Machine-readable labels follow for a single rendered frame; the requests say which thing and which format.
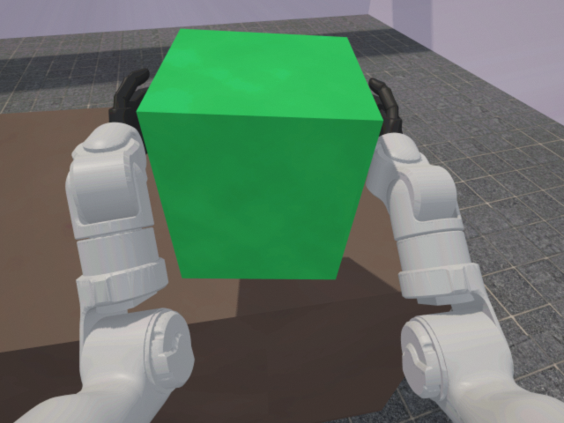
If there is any right robot upper arm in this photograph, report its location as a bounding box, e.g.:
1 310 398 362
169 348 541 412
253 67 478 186
401 308 564 423

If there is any left robot forearm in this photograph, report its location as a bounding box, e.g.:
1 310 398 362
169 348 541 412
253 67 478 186
65 122 168 384

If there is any left robot upper arm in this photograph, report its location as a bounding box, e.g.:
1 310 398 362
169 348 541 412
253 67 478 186
14 308 195 423

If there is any right robot hand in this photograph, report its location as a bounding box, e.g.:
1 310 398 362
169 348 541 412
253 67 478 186
368 78 403 136

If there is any carton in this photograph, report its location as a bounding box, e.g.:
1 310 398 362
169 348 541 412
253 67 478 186
136 29 383 279

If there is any left robot hand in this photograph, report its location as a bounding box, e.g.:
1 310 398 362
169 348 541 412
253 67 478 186
108 68 150 154

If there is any pedestal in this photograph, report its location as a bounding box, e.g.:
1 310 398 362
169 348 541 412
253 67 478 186
0 108 452 423

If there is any right robot forearm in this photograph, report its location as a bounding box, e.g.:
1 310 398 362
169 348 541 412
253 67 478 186
366 133 514 376

